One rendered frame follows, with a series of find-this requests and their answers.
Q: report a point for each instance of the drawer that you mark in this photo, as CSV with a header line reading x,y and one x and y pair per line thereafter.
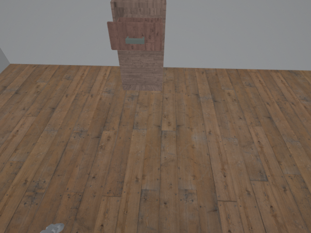
x,y
136,27

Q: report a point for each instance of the left robot hand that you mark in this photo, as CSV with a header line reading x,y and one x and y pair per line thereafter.
x,y
53,228

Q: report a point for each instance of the handle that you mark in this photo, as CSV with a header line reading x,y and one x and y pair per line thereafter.
x,y
134,40

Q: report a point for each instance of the cabinet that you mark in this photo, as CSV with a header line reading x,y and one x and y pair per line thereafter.
x,y
141,70

